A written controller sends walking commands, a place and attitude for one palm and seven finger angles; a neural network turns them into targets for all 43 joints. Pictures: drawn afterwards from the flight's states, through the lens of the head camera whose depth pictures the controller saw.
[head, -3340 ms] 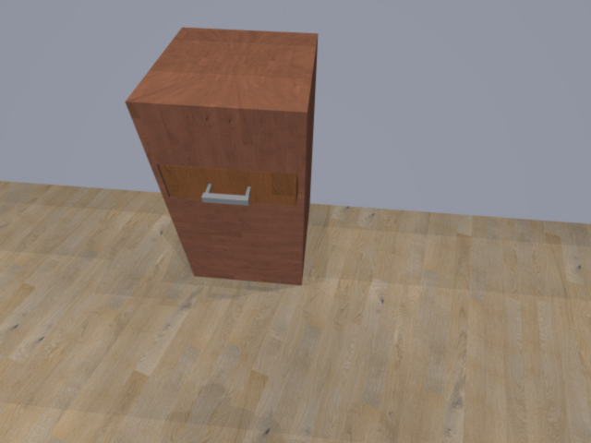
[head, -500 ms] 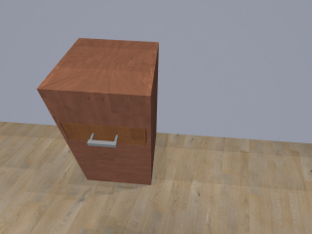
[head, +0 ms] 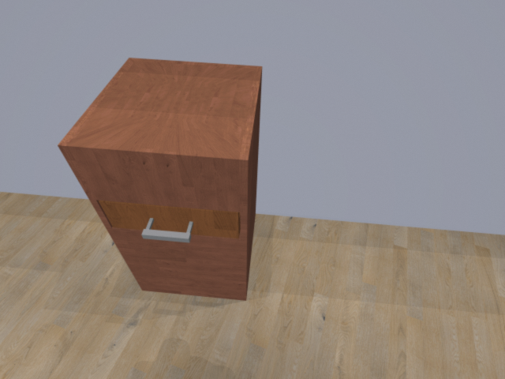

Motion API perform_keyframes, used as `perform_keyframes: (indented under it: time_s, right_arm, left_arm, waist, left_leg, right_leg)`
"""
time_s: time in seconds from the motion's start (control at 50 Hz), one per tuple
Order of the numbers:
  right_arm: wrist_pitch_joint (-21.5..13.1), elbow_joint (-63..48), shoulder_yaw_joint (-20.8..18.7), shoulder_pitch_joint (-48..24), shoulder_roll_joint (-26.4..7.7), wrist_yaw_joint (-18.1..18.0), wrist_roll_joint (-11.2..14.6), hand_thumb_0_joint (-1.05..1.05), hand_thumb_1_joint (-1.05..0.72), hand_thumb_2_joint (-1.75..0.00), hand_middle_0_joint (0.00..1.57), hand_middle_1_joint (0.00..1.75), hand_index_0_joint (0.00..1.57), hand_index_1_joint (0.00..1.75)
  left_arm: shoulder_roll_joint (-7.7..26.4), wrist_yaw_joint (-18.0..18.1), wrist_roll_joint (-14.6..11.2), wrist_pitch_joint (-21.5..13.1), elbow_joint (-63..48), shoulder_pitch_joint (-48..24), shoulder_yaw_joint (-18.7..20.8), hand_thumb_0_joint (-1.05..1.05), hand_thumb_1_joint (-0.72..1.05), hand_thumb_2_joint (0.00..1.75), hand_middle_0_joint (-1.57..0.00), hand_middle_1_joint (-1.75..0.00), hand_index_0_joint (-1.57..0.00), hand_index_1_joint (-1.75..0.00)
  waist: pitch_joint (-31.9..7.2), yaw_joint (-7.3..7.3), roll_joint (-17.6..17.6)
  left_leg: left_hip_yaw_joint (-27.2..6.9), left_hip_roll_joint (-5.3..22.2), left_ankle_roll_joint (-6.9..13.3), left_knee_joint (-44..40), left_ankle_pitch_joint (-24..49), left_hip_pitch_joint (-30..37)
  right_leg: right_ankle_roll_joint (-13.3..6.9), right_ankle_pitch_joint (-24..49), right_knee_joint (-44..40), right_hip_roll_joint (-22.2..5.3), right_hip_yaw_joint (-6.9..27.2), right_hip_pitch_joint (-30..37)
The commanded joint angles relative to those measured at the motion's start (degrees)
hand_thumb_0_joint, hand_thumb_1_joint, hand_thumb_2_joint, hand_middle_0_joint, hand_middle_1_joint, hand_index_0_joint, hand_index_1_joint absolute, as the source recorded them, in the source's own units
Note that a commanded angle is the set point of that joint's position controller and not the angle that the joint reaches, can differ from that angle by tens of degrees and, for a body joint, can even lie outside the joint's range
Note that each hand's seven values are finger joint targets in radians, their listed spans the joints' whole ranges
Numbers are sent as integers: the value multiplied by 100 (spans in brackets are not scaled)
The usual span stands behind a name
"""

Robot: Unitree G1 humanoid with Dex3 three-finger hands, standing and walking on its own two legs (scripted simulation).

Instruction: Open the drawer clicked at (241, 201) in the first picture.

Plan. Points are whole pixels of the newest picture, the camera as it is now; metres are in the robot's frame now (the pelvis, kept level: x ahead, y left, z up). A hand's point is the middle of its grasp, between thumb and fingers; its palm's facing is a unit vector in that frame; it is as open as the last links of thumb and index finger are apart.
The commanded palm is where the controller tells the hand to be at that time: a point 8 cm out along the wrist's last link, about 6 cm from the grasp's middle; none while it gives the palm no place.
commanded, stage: raise the hand with hooked fingers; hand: left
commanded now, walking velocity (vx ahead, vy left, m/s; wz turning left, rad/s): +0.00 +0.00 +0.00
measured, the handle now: (168, 229) +0.53 +0.27 -0.24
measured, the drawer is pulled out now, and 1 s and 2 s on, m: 0.00 0.00 0.00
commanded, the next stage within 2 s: move the hooked fingers above the handle in 2.00 s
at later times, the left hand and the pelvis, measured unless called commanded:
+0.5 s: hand (157, 366) +0.16 +0.16 -0.07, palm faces -0.05 -0.23 -0.97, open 8.4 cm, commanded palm +0.14 +0.20 -0.02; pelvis -0.03 -0.02 -0.04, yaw -3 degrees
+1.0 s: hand (128, 315) +0.21 +0.21 -0.01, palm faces -0.01 -0.11 -0.99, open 11.4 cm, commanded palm +0.19 +0.22 +0.05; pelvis -0.03 -0.01 -0.03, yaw -1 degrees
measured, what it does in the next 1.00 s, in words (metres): stands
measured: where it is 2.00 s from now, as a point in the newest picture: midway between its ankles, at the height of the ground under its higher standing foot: outside the picture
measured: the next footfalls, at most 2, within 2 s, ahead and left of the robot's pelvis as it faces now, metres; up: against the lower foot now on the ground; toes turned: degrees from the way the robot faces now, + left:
none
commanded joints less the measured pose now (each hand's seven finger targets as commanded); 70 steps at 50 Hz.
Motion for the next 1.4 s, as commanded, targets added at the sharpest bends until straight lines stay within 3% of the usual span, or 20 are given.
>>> perform_keyframes:
  time_s: [0.0,0.06,0.08,0.1,0.12,0.14,0.16,0.18,0.22,0.28,0.32,0.38,0.46,0.52,0.56,0.64,0.76,0.84,1.04,1.38]
  right_arm:
    - [-136,-169,-88,312,-555,-29,-25,0,-90,-90,20,30,20,30]
    - [-138,-170,-85,314,-548,-35,-28,0,-90,-90,20,30,20,30]
    - [-162,-602,-133,-381,-708,26,31,0,-90,-90,20,30,20,30]
    - [-1027,-2629,-197,-214,-1577,-199,327,0,-90,-90,20,30,20,30]
    - [-1585,-2163,-174,-455,-1193,-488,202,0,-90,-90,20,30,20,30]
    - [-1808,-2173,-292,-479,-979,-513,378,0,-90,-90,20,30,20,30]
    - [-1911,-2158,-269,-616,-863,-471,409,0,-90,-90,20,30,20,30]
    - [-1925,-2545,-330,-836,-1147,-364,271,0,-90,-90,20,30,20,30]
    - [-1691,-2834,-363,-844,-1325,-266,-32,0,-90,-90,20,30,20,30]
    - [-1012,-3581,-525,-1355,-1322,18,-291,0,-90,-90,20,30,20,30]
    - [-495,-3880,-540,-1670,-1264,249,-346,0,-90,-90,20,30,20,30]
    - [-66,-4236,-451,-1911,-1114,462,-287,0,-90,-90,20,30,20,30]
    - [286,-4567,-429,-1826,-1039,512,-392,0,-90,-90,20,30,20,30]
    - [420,-4567,-422,-1900,-1017,489,-470,0,-90,-90,20,30,20,30]
    - [445,-4516,-434,-1957,-1026,401,-474,0,-90,-90,20,30,20,30]
    - [377,-4340,-333,-1982,-1006,234,-340,0,-90,-90,20,30,20,30]
    - [425,-4193,-209,-1847,-978,149,-223,0,-90,-90,20,30,20,30]
    - [405,-4136,-231,-1817,-991,127,-270,0,-90,-90,20,30,20,30]
    - [363,-4009,-479,-1553,-1134,160,-218,0,-90,-90,20,30,20,30]
    - [621,-4014,-315,-1668,-1151,126,12,0,-90,-90,20,30,20,30]
  left_arm:
    - [515,65,-25,-38,-104,512,108,0,90,90,-20,-30,-20,-30]
    - [517,71,-23,-39,-100,497,120,0,90,90,-20,-30,-20,-30]
    - [709,285,70,-199,-72,773,161,0,90,90,-20,-30,-20,-30]
    - [2153,288,506,-1123,-9100,-3522,-425,0,88,89,-20,-32,-20,-32]
    - [1950,771,677,-753,-7521,-1212,100,0,85,88,-20,-33,-20,-33]
    - [1033,1108,649,138,-6915,280,-399,0,83,87,-21,-34,-21,-34]
    - [122,1130,871,428,-6680,572,-979,0,81,86,-21,-36,-21,-36]
    - [551,1264,1345,395,-7282,44,-988,0,78,85,-21,-37,-21,-37]
    - [838,1588,2652,412,-6787,550,-984,0,74,83,-21,-40,-21,-40]
    - [722,2036,4442,480,-6250,1762,-1003,0,67,80,-22,-45,-22,-45]
    - [694,2170,5177,348,-6005,2308,-916,0,62,78,-22,-48,-22,-48]
    - [1408,2427,5809,-131,-6488,2035,-217,0,55,75,-22,-53,-22,-53]
    - [2078,3008,6412,-291,-7629,609,355,0,46,71,-23,-58,-23,-58]
    - [2223,3212,6543,-312,-7981,-618,396,0,39,68,-24,-63,-24,-63]
    - [2184,3146,6332,-314,-8132,-1307,251,0,34,66,-24,-66,-24,-66]
    - [1986,2610,5821,-159,-7635,-1415,-111,0,25,62,-25,-72,-25,-72]
    - [2190,1755,5649,184,-7114,-889,-37,0,11,56,-26,-81,-26,-81]
    - [2652,1673,5679,-30,-7246,-836,590,0,1,52,-26,-87,-26,-87]
    - [2410,2001,5592,-87,-7529,-1689,414,0,-22,42,-28,-102,-28,-102]
    - [2775,919,5490,482,-7207,-3218,223,0,-50,30,-30,-120,-30,-120]
  waist:
    - [344,23,133]
    - [335,22,112]
    - [627,210,-301]
    - [-2056,-416,1251]
    - [-2302,34,2250]
    - [-1524,-127,1644]
    - [-811,-137,1135]
    - [-288,-184,629]
    - [-686,-331,-407]
    - [-966,173,-1152]
    - [-740,433,-1452]
    - [-1233,748,-1150]
    - [-1836,666,318]
    - [-1932,348,483]
    - [-1808,85,360]
    - [-1576,-65,80]
    - [-1451,266,-184]
    - [-1539,471,-159]
    - [-1714,213,147]
    - [-1346,298,354]
  left_leg:
    - [-474,566,253,-426,1168,266]
    - [-442,570,248,-385,1357,323]
    - [-254,529,49,908,1715,-205]
    - [43,25,335,-48,2354,1460]
    - [-168,285,277,-82,3265,2268]
    - [-262,357,182,-271,3003,1461]
    - [-263,358,220,-114,2787,926]
    - [-350,247,187,198,1991,228]
    - [-297,50,296,817,1474,-252]
    - [-150,-104,142,1161,1048,-1096]
    - [-30,-160,101,1336,672,-1672]
    - [84,-264,54,1570,641,-2164]
    - [53,-315,63,1979,742,-1590]
    - [-65,-273,127,2426,502,-1243]
    - [-164,-274,207,2553,138,-1252]
    - [-159,-251,273,2259,-46,-1428]
    - [-67,-234,242,1500,244,-1365]
    - [-32,-230,199,1225,487,-1328]
    - [-20,-171,241,1099,720,-628]
    - [-185,-12,158,241,1162,293]
  right_leg:
    - [-114,1247,-473,-535,416,-509]
    - [-119,1439,-451,-536,413,-464]
    - [125,3965,-788,-857,881,-601]
    - [-130,3596,32,-368,726,-443]
    - [-180,1969,665,-153,99,-774]
    - [-26,539,964,-31,-331,-1448]
    - [15,550,827,-98,-437,-1537]
    - [-22,745,495,-107,-358,-1792]
    - [-66,1117,562,-27,-293,-2265]
    - [-173,919,970,105,-15,-2425]
    - [-249,1257,1047,51,263,-2366]
    - [-292,1996,1495,-36,663,-1993]
    - [-365,1178,1680,23,984,-2689]
    - [-342,509,1542,-39,1151,-3392]
    - [-265,183,1324,-83,1191,-3436]
    - [-109,447,1066,-82,916,-2870]
    - [-30,1122,748,-119,682,-1776]
    - [-28,1547,725,-131,632,-1307]
    - [-67,1287,718,-3,144,-1660]
    - [-117,1096,240,94,-220,-1231]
